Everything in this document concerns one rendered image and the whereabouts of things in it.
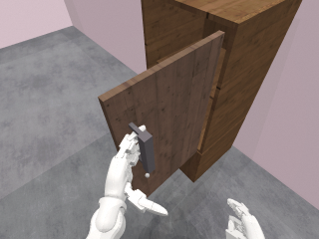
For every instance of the handle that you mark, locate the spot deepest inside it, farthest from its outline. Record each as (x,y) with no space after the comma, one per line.
(146,145)

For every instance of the robot left hand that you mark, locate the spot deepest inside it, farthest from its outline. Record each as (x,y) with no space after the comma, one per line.
(120,171)

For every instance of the robot right hand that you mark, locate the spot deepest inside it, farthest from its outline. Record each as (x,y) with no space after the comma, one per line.
(247,228)

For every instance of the left robot forearm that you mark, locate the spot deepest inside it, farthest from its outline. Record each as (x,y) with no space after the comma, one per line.
(108,222)

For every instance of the cupboard door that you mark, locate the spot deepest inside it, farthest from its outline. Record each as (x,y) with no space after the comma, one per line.
(170,99)

